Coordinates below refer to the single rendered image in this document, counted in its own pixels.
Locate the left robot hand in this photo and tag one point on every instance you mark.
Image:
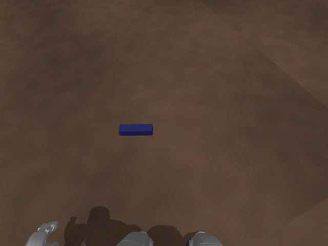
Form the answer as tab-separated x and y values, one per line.
39	238

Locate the carton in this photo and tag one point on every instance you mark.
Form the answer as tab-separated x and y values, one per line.
135	129

